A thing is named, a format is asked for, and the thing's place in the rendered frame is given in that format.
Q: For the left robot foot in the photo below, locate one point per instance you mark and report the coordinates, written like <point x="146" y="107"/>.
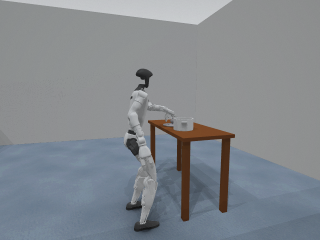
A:
<point x="131" y="206"/>

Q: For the robot left forearm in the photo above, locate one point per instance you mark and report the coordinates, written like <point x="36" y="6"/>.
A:
<point x="160" y="108"/>

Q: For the robot right hand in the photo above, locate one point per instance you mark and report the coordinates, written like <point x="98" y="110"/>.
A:
<point x="145" y="152"/>

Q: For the robot right forearm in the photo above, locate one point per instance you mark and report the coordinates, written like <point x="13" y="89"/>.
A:
<point x="135" y="125"/>

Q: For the robot left hand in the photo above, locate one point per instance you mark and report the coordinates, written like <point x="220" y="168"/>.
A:
<point x="170" y="112"/>

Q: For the robot right upper arm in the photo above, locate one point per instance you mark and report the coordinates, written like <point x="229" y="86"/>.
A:
<point x="141" y="96"/>

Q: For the robot right shin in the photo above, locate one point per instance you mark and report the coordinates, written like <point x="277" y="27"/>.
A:
<point x="148" y="195"/>

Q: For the pot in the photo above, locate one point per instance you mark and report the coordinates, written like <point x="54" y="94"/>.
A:
<point x="183" y="123"/>

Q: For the robot left upper arm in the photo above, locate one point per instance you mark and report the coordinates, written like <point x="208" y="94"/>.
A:
<point x="150" y="106"/>

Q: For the lid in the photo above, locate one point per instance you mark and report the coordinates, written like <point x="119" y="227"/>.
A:
<point x="168" y="124"/>

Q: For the table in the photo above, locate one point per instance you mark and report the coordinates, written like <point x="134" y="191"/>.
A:
<point x="184" y="139"/>

